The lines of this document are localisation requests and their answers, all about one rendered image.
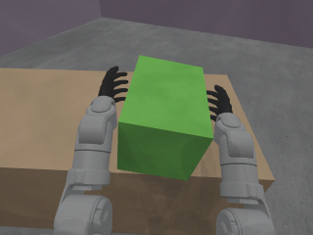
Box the left robot upper arm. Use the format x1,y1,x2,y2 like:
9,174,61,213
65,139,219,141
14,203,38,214
39,194,112,235

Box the pedestal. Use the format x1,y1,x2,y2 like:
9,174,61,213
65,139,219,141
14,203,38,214
0,68,275,235

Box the robot right hand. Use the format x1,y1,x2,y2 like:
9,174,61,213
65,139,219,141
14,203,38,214
206,85,233,122

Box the robot left forearm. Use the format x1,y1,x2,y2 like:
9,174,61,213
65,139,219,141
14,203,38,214
54,95,117,229

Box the robot left hand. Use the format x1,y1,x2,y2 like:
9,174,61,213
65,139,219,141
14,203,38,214
98,66,129,103

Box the right robot upper arm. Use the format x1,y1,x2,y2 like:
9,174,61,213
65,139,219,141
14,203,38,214
216,208,276,235

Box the carton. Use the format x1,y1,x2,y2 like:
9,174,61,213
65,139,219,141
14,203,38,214
116,55,214,181

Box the robot right forearm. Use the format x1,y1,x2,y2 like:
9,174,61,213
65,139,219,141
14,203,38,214
213,113,277,235

